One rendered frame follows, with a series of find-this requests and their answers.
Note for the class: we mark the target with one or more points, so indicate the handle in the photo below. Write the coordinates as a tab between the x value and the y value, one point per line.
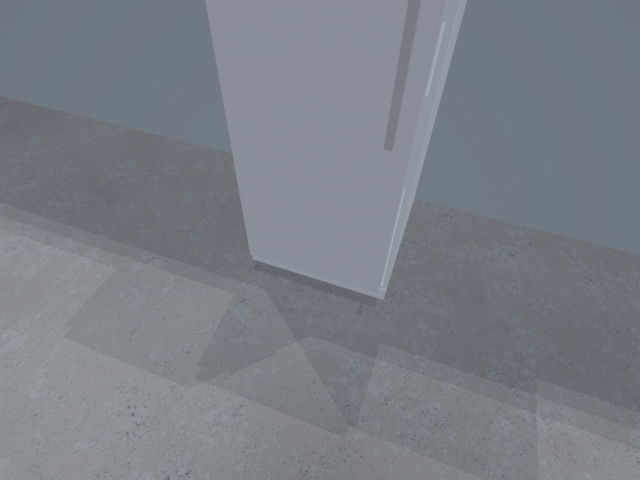
408	37

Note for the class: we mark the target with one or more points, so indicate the fridge door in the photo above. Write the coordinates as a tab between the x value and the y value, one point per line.
307	87

